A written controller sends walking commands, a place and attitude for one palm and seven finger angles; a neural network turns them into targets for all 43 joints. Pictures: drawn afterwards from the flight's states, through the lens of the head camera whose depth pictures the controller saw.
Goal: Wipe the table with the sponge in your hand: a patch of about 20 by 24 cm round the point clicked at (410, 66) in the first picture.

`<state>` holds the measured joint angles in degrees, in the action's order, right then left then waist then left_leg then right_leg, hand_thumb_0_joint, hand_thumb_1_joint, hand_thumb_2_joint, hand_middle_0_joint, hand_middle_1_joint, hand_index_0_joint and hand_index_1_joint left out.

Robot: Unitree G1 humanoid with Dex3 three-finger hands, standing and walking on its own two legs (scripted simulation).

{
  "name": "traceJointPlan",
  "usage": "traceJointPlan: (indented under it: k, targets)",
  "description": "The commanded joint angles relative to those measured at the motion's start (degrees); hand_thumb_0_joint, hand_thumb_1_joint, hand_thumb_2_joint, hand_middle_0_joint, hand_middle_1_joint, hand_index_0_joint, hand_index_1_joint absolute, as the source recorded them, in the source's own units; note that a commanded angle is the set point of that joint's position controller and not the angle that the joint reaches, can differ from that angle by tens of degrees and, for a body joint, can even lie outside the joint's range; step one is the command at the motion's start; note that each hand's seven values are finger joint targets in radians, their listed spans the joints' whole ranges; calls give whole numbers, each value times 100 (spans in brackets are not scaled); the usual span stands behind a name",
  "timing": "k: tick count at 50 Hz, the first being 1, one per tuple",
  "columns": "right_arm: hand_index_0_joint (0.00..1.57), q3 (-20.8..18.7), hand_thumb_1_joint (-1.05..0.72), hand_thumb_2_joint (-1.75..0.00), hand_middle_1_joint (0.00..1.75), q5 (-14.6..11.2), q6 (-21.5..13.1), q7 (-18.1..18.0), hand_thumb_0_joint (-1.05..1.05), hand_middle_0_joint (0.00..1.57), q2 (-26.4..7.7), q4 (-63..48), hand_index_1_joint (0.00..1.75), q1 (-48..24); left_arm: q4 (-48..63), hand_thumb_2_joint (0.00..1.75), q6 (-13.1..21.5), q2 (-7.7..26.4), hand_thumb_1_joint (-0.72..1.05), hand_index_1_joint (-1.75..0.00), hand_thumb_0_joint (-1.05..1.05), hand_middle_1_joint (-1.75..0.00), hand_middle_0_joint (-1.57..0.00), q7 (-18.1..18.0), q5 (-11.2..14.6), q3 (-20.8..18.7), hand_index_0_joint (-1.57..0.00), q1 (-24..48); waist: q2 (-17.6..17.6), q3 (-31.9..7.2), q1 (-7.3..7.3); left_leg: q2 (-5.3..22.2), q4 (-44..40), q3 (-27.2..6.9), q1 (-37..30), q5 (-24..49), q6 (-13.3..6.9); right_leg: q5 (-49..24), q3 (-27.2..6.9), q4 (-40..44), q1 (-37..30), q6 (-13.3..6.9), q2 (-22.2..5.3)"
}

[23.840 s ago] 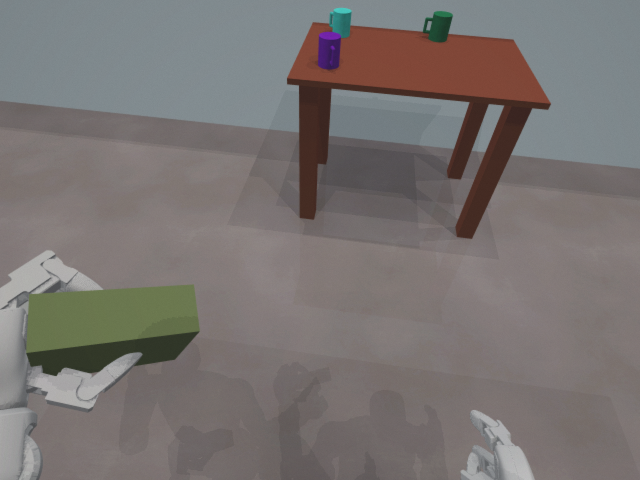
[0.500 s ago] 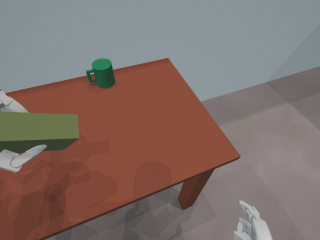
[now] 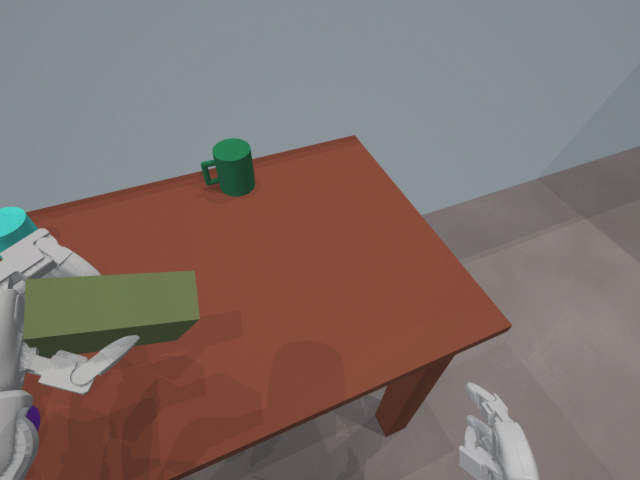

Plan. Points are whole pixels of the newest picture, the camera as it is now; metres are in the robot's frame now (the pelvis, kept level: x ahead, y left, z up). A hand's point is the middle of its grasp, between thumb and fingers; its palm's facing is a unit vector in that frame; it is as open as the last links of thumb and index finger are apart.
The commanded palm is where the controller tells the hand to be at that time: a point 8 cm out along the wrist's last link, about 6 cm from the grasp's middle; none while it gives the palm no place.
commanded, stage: come to a stop and stand still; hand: left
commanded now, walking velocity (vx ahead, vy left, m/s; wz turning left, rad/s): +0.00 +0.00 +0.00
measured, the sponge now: (140, 313) +0.24 +0.21 +0.14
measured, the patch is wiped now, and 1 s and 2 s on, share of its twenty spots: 0.00 0.00 0.00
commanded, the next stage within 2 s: look again from close up in 0.48 s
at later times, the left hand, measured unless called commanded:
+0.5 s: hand (34, 329) +0.21 +0.29 +0.15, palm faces +0.36 -0.85 -0.39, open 9.1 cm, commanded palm +0.15 +0.32 +0.17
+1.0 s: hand (56, 332) +0.20 +0.27 +0.15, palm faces +0.35 -0.85 -0.38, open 9.1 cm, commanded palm +0.15 +0.30 +0.17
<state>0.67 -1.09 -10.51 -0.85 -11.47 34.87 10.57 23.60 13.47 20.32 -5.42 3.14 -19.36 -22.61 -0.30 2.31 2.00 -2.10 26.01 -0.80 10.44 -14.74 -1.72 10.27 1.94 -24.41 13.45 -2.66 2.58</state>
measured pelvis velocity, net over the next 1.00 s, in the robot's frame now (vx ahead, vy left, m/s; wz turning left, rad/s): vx -0.01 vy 0.02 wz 0.01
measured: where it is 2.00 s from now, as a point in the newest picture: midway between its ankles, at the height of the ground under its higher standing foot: outside the picture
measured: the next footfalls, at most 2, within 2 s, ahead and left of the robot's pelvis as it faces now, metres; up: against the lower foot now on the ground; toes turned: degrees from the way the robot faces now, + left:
none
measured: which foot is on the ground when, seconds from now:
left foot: down 0.00-1.00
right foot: down 0.00-1.00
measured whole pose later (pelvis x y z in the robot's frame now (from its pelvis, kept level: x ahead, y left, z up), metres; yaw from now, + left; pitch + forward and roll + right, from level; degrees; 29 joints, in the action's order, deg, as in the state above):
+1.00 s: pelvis -0.01 +0.02 +0.00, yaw +1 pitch -1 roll -1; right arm 1.2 -0.4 -9.1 -2.1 -11.6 33.8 11.9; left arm 24.7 12.7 20.4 -4.4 1.8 -18.8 -24.8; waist -1.1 3.0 1.8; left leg -3.3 24.3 -1.1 10.8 -12.9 -3.3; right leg 7.6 2.2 -20.8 12.7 -1.1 1.4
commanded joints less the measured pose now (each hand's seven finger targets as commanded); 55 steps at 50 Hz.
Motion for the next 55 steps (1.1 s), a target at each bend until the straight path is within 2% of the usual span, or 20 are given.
traceJointPlan:
  k: [1, 3, 9, 12, 13, 17, 19, 23, 25, 28, 29, 33, 34, 42, 43, 44, 48, 49, 53, 55]
  targets:
    - [20, -239, -90, -90, 30, -4, -177, -75, 0, 20, -717, -949, 30, -355, 1148, 130, 301, 1060, 10, -160, 0, -160, -120, -79, 6, -654, -120, 439, -47, -601, -43, 669, -737, -645, 493, 872, 5, -590, -727, 375, -750, 161, -631]
    - [20, -198, -90, -90, 30, -4, -173, -94, 0, 20, -672, -989, 30, -468, 1488, 130, 345, 1256, 10, -160, 0, -160, -120, -89, -5, -840, -120, 592, 230, -668, -48, 651, -806, -656, 479, 864, 16, -679, -706, 330, -840, 150, -585]
    - [20, -155, -90, -90, 30, 33, -242, -110, 0, 20, -638, -1080, 30, -356, 1832, 130, 432, 1049, 10, -160, 0, -160, -120, -57, -16, -598, -120, 704, 974, -876, -43, 721, -900, -697, 564, 1080, 107, -892, -465, 116, -1202, 143, -573]
    - [20, -205, -90, -90, 30, 43, -234, -89, 0, 20, -682, -1067, 30, -244, 1703, 130, 399, 1015, 10, -160, 0, -160, -120, -57, -46, -586, -120, 503, 646, -926, -33, 743, -829, -725, 542, 1325, 173, -1076, -440, 116, -1280, 143, -592]
    - [20, -188, -90, -90, 30, 16, -252, -69, 0, 20, -675, -1058, 30, -325, 1677, 130, 390, 993, 10, -160, 0, -160, -120, -52, -55, -581, -120, 426, 696, -897, -46, 717, -852, -669, 404, 1474, 244, -1066, -404, 80, -1147, 147, -526]
    - [20, -229, -90, -90, 30, 31, -143, -91, 0, 20, -716, -1055, 30, -202, 1292, 130, 340, 964, 10, -160, 0, -160, -120, -29, -46, -613, -120, 292, 235, -789, -41, 775, -924, -737, 646, 1151, 263, -912, -386, 185, -1195, 177, -589]
    - [20, -199, -90, -90, 30, 26, -111, -102, 0, 20, -699, -1033, 30, -231, 1180, 130, 342, 885, 10, -160, 0, -160, -120, -12, -33, -573, -120, 267, 217, -726, -56, 741, -1003, -701, 667, 996, 301, -756, -305, 208, -1117, 195, -527]
    - [20, -197, -90, -90, 30, 3, -142, -116, 0, 20, -698, -1076, 30, -343, 1573, 130, 399, 1099, 10, -160, 0, -160, -120, -23, -99, -698, -120, 532, 536, -683, -59, 726, -1100, -715, 824, 617, 254, -661, -320, 139, -1225, 208, -498]
    - [20, -214, -90, -90, 30, 28, -166, -118, 0, 20, -722, -1086, 30, -272, 1652, 130, 454, 1019, 10, -160, 0, -160, -120, 1, -108, -596, -120, 551, 623, -711, -58, 738, -1136, -787, 908, 510, 253, -614, -290, 99, -1319, 201, -481]
    - [20, -215, -90, -90, 30, 19, -224, -107, 0, 20, -713, -1078, 30, -324, 1838, 130, 482, 1202, 10, -160, 0, -160, -120, -44, -129, -810, -120, 439, 593, -843, -45, 682, -1033, -730, 874, 627, 249, -826, -294, 51, -1464, 199, -477]
    - [20, -190, -90, -90, 30, 41, -206, -106, 0, 20, -701, -1070, 30, -277, 1706, 130, 503, 1031, 10, -160, 0, -160, -120, -23, -86, -670, -120, 357, 536, -811, -47, 676, -1049, -748, 890, 571, 250, -701, -256, 112, -1403, 196, -500]
    - [20, -233, -90, -90, 30, 28, -222, -97, 0, 20, -724, -1020, 30, -278, 1693, 130, 507, 1161, 10, -160, 0, -160, -120, -39, -98, -864, -120, 114, 615, -878, -58, 642, -902, -701, 698, 996, 328, -975, -321, 108, -1326, 156, -511]
    - [20, -220, -90, -90, 30, 44, -196, -99, 0, 20, -720, -1007, 30, -214, 1536, 130, 510, 973, 10, -160, 0, -160, -120, -8, -57, -717, -120, 33, 508, -842, -61, 652, -905, -695, 680, 996, 329, -871, -268, 160, -1236, 162, -515]
    - [20, -266, -90, -90, 30, 23, -134, -149, 0, 20, -772, -1012, 30, -221, 1319, 130, 391, 921, 10, -160, 0, -160, -120, 0, -46, -592, -120, 178, 228, -708, -86, 650, -849, -666, 609, 760, 216, -827, -485, 372, -998, 141, -594]
    - [20, -235, -90, -90, 30, 9, -140, -157, 0, 20, -745, -1006, 30, -332, 1438, 130, 381, 994, 10, -160, 0, -160, -120, -25, -62, -649, -120, 257, 306, -707, -88, 626, -884, -641, 551, 692, 218, -766, -493, 383, -943, 152, -551]
    - [20, -222, -90, -90, 30, 26, -131, -165, 0, 20, -751, -998, 30, -286, 1315, 130, 385, 842, 10, -160, 0, -160, -120, -10, -35, -513, -120, 281, 224, -665, -88, 622, -898, -641, 618, 535, 181, -578, -460, 435, -915, 162, -559]
    - [20, -228, -90, -90, 30, 19, -163, -187, 0, 20, -748, -1015, 30, -394, 1686, 130, 367, 1113, 10, -160, 0, -160, -120, -70, -84, -696, -120, 446, 446, -804, -81, 584, -847, -635, 562, 423, 95, -638, -602, 467, -1005, 143, -582]
    - [20, -210, -90, -90, 30, 43, -153, -197, 0, 20, -715, -1009, 30, -332, 1569, 130, 370, 1009, 10, -160, 0, -160, -120, -69, -44, -640, -120, 371, 287, -825, -74, 607, -862, -651, 531, 526, 118, -658, -509, 475, -1017, 145, -572]
    - [20, -242, -90, -90, 30, 17, -143, -179, 0, 20, -714, -1006, 30, -397, 1673, 130, 327, 1118, 10, -160, 0, -160, -120, -79, -13, -748, -120, 387, 526, -867, -81, 690, -874, -654, 309, 1015, 254, -859, -474, 361, -902, 144, -462]
    - [20, -252, -90, -90, 30, 31, -103, -175, 0, 20, -714, -1022, 30, -329, 1543, 130, 305, 1003, 10, -160, 0, -160, -120, -62, 23, -653, -120, 390, 541, -845, -83, 768, -907, -667, 383, 1034, 274, -773, -420, 342, -906, 161, -444]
